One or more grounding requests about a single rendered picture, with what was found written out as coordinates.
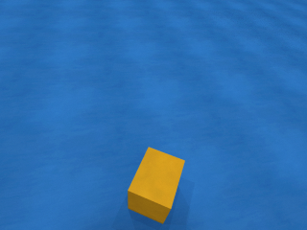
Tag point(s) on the carton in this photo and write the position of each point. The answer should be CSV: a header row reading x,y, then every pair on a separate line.
x,y
154,186

